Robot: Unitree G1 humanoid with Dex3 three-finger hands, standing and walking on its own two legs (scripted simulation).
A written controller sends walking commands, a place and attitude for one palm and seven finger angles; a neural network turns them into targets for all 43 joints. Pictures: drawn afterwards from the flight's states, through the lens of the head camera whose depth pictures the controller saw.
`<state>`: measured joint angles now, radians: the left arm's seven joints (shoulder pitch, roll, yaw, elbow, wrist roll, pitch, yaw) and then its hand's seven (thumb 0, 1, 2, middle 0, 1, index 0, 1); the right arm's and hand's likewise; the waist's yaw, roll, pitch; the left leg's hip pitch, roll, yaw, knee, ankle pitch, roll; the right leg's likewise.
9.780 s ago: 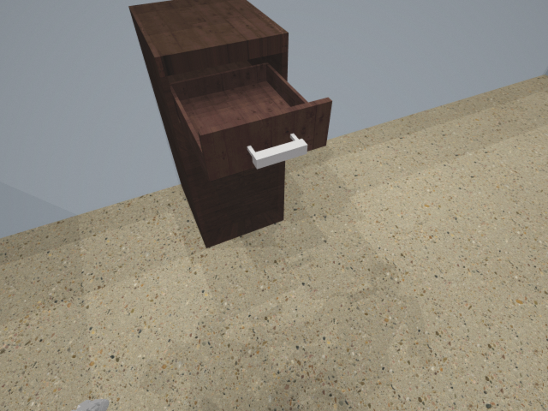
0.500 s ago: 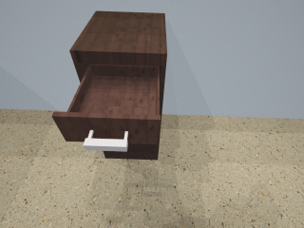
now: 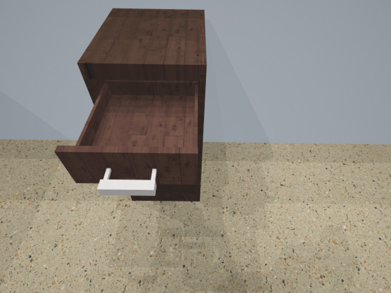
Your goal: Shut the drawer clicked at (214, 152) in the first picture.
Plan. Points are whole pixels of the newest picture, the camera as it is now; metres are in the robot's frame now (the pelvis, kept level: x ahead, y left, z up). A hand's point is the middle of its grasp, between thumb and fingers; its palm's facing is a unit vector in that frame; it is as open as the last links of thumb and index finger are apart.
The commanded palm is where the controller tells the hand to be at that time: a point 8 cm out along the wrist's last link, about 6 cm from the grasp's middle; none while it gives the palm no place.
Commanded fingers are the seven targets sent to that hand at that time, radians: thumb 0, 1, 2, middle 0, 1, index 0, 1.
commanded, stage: look again from close up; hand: left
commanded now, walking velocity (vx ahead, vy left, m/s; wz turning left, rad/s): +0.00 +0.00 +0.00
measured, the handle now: (129, 179) +0.38 +0.19 -0.03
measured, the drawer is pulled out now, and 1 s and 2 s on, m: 0.30 0.30 0.30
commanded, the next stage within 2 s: shuffle to correct the standing spot in 0.26 s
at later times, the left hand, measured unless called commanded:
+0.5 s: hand out of the picture -0.01 +0.13 -0.18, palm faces +0.05 -0.99 -0.16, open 7.4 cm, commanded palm none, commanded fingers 0.00 0.90 0.90 -0.20 -0.30 -0.20 -0.30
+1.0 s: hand out of the picture +0.13 +0.15 -0.18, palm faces +0.08 -0.97 -0.23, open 7.3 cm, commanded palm none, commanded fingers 0.00 0.90 0.90 -0.20 -0.30 -0.20 -0.30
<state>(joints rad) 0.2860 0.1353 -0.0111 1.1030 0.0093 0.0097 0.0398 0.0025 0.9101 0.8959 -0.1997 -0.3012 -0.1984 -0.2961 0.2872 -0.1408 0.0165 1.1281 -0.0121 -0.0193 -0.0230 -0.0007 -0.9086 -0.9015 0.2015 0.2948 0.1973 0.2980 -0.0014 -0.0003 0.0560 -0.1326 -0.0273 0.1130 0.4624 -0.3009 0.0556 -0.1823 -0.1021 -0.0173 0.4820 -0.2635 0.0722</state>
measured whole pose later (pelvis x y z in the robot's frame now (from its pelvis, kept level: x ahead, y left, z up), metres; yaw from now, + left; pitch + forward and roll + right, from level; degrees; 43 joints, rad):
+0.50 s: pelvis +0.00 -0.03 +0.00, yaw +1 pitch -1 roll +0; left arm 0.32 0.13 0.00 1.11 0.02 0.00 0.03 0.00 0.91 0.90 -0.20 -0.30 -0.20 -0.30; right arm 0.29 -0.14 0.00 1.14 -0.02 -0.01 -0.02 0.00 -0.91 -0.90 0.20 0.29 0.20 0.30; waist 0.01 -0.01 0.03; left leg -0.15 0.02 0.08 0.50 -0.32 0.01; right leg -0.19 -0.05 -0.05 0.51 -0.29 0.02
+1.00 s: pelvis +0.09 -0.03 -0.01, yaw +2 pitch -1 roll +0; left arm 0.24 0.15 0.04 1.03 0.02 -0.05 0.04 0.01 0.93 0.90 -0.20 -0.30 -0.20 -0.30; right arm 0.38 -0.12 0.00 1.17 -0.01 0.01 -0.03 0.00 -0.91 -0.90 0.20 0.29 0.20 0.30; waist -0.01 0.03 0.07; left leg -0.27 0.03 0.07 0.91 -0.56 0.01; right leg -0.26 -0.04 -0.16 0.63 -0.35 -0.05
